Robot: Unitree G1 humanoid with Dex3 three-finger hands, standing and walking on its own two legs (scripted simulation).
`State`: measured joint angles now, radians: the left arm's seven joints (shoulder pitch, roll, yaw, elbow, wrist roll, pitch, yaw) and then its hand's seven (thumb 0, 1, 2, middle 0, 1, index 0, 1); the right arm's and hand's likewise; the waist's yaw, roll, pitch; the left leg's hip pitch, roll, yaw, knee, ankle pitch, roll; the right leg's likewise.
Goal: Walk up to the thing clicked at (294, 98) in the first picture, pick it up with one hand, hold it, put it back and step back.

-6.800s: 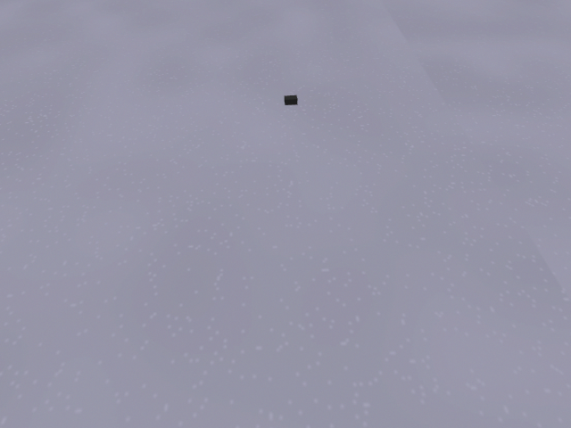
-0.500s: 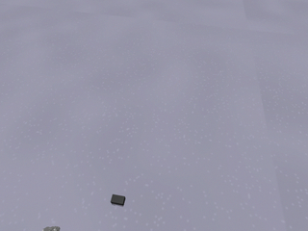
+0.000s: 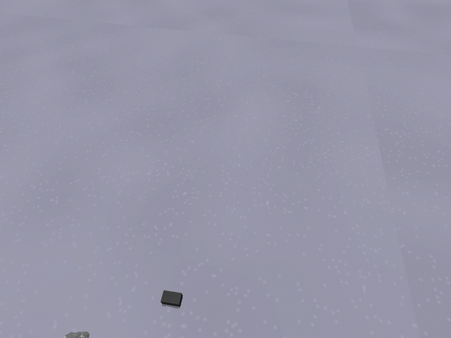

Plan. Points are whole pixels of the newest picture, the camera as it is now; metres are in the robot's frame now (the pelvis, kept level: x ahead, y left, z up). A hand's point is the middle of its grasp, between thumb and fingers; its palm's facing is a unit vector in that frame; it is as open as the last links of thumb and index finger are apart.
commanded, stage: walk up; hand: left
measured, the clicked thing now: (171, 298) +0.38 +0.24 -0.76
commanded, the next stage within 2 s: stand in 0.02 s
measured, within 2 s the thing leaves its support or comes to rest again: neither
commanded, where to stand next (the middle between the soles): +0.02 +0.01 m, yaw +0 degrees
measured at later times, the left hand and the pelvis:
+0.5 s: hand out of the picture +0.08 +0.23 -0.15, palm faces -0.02 -0.94 -0.33, open 7.3 cm; pelvis +0.00 -0.01 +0.00, yaw +1 degrees
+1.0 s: hand out of the picture +0.08 +0.23 -0.15, palm faces -0.02 -0.94 -0.34, open 7.3 cm; pelvis +0.00 -0.03 +0.00, yaw +1 degrees
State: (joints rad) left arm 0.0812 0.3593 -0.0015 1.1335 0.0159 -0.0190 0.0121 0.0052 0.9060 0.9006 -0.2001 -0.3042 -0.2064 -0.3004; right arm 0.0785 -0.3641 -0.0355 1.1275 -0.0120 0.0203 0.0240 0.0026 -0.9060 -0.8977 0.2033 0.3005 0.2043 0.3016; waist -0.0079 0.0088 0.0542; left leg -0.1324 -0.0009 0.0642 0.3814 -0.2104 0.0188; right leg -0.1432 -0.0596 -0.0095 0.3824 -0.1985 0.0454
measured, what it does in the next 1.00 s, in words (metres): stands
